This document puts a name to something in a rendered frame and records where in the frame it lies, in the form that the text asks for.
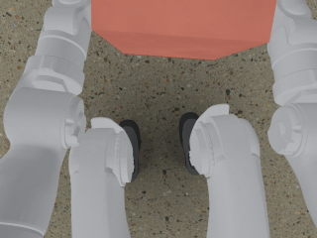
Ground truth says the robot right upper arm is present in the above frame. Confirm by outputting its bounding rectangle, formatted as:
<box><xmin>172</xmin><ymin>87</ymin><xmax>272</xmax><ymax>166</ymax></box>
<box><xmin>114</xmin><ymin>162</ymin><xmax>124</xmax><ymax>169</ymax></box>
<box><xmin>267</xmin><ymin>102</ymin><xmax>317</xmax><ymax>228</ymax></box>

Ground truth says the robot left upper arm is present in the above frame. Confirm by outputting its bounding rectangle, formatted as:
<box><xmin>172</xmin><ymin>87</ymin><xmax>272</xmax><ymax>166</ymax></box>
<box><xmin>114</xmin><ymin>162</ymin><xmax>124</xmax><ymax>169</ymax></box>
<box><xmin>0</xmin><ymin>87</ymin><xmax>87</xmax><ymax>238</ymax></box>

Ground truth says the left robot forearm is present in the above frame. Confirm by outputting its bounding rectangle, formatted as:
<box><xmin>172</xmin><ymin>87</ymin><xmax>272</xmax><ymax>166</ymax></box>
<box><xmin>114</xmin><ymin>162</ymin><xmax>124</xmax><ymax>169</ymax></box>
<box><xmin>3</xmin><ymin>0</ymin><xmax>92</xmax><ymax>139</ymax></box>

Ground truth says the robot left foot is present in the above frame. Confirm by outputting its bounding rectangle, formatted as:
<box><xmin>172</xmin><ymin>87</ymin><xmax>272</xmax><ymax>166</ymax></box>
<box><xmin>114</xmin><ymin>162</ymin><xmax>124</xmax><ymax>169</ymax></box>
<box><xmin>119</xmin><ymin>119</ymin><xmax>141</xmax><ymax>182</ymax></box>

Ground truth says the right robot forearm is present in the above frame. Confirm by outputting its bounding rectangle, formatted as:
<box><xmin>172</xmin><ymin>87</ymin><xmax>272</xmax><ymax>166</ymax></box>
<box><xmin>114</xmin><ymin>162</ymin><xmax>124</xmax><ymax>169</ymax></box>
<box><xmin>266</xmin><ymin>0</ymin><xmax>317</xmax><ymax>106</ymax></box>

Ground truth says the carton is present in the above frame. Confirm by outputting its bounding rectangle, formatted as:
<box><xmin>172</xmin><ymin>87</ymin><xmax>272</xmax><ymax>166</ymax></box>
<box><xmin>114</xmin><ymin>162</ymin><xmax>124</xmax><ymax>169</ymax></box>
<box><xmin>91</xmin><ymin>0</ymin><xmax>277</xmax><ymax>60</ymax></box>

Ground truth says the robot right foot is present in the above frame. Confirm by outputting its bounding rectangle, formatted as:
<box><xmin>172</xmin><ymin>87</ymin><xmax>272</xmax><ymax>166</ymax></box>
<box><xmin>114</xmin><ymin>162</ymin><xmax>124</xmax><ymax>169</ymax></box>
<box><xmin>178</xmin><ymin>112</ymin><xmax>199</xmax><ymax>176</ymax></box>

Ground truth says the robot foot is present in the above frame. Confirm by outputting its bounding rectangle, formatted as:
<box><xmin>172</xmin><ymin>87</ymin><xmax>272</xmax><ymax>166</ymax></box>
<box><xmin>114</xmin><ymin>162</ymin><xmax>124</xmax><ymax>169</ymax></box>
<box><xmin>119</xmin><ymin>119</ymin><xmax>141</xmax><ymax>182</ymax></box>
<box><xmin>178</xmin><ymin>112</ymin><xmax>199</xmax><ymax>176</ymax></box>

